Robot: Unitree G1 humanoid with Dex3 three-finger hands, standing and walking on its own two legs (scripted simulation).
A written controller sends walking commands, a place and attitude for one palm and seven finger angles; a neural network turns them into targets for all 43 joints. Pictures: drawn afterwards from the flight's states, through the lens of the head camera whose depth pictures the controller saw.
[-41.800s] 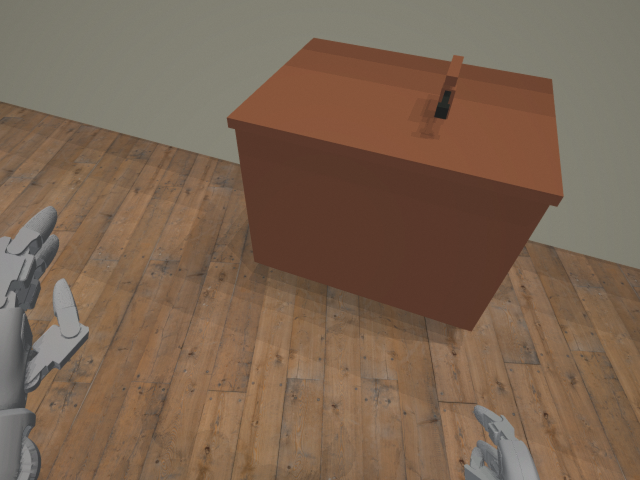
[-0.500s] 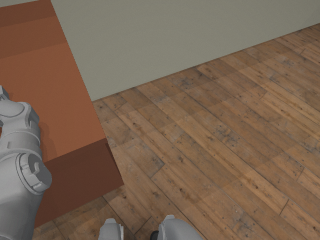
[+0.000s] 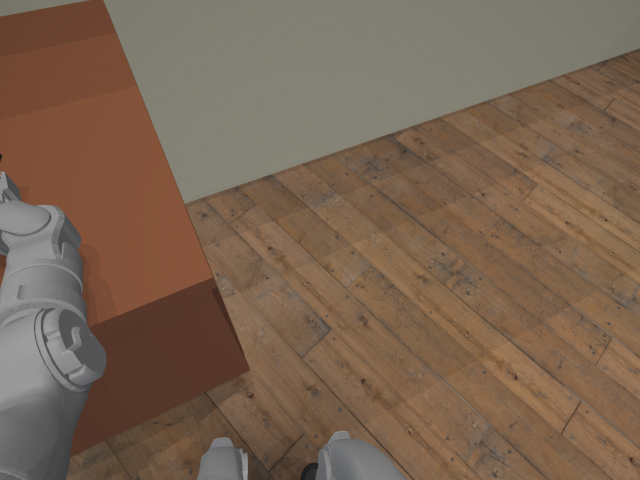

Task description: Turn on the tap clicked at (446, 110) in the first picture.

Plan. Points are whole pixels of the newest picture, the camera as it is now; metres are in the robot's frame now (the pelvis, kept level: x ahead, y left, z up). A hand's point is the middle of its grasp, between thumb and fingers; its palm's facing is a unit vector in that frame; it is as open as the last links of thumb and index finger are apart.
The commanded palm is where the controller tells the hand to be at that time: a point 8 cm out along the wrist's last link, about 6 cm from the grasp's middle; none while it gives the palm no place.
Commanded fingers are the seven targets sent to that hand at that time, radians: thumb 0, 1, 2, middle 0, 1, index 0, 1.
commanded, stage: push the lever round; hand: left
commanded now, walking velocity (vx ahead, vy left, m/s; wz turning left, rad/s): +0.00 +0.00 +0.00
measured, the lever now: out of the picture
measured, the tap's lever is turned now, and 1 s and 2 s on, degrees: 74 74 76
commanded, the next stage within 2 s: lift the hand up off the lever in 0.32 s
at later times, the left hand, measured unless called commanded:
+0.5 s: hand (4, 181) +0.49 +0.32 +0.07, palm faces +0.89 -0.43 -0.14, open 8.6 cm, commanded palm +0.48 +0.34 +0.08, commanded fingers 0.00 0.90 0.90 -0.15 -0.15 -0.15 -0.15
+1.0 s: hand (3, 178) +0.49 +0.32 +0.07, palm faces +0.90 -0.42 -0.13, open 8.6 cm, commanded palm +0.48 +0.34 +0.10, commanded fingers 0.00 0.90 0.90 -0.15 -0.15 -0.15 -0.15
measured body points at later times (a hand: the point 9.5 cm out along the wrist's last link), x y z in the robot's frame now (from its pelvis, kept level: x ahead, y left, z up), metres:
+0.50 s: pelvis -0.01 +0.00 +0.00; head +0.10 +0.01 +0.44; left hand +0.44 +0.34 +0.08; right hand -0.02 -0.26 -0.12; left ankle +0.04 +0.19 -0.66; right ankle +0.01 -0.03 -0.66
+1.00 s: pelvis +0.00 +0.01 +0.01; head +0.10 +0.02 +0.45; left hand +0.44 +0.34 +0.08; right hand -0.01 -0.25 -0.11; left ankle +0.04 +0.20 -0.66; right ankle +0.01 -0.03 -0.66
